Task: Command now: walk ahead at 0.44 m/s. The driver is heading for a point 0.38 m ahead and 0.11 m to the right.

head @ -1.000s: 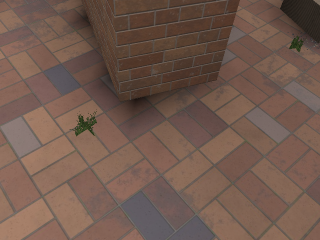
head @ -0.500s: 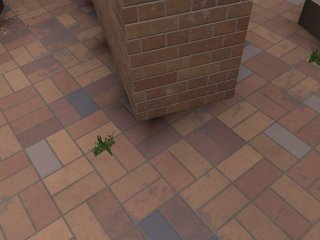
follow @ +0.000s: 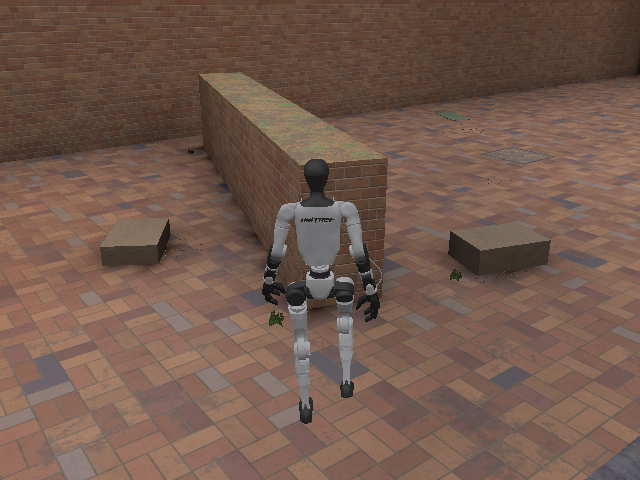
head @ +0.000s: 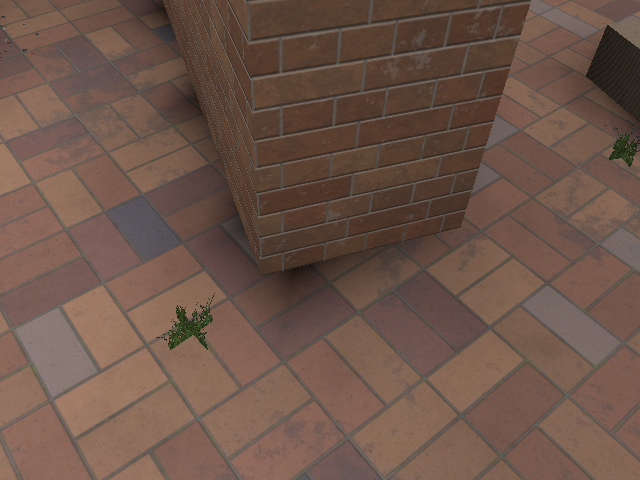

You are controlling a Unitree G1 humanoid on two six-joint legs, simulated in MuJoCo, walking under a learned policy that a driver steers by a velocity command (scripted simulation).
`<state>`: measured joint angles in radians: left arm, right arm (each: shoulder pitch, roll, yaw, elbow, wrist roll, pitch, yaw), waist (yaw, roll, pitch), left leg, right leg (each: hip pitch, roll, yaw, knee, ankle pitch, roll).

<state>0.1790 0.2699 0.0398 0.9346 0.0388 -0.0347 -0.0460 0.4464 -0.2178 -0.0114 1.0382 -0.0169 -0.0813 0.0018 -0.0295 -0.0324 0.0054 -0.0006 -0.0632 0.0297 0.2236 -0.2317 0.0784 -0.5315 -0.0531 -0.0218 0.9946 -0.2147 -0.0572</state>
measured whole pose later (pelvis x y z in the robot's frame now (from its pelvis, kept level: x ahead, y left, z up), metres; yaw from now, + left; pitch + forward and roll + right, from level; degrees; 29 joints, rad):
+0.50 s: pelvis +0.26 -0.04 +0.00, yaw +0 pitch -1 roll +0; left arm 0.31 0.21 0.02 1.02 0.02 -0.09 0.00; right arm 0.19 -0.23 -0.03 0.98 -0.03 -0.04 0.00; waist 0.00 0.03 0.10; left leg -0.52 0.03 -0.03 1.04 -0.29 0.04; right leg -0.17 0.07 -0.11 0.34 -0.15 -0.11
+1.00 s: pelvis +0.36 -0.01 -0.01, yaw +0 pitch -2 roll +1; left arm 0.29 0.17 -0.01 1.11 0.01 -0.01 0.04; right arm 0.21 -0.16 -0.01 1.10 0.00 -0.01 -0.04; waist 0.01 -0.02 0.04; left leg -0.20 -0.05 0.07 0.40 -0.17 0.06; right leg -0.01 0.02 -0.07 0.37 -0.33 -0.04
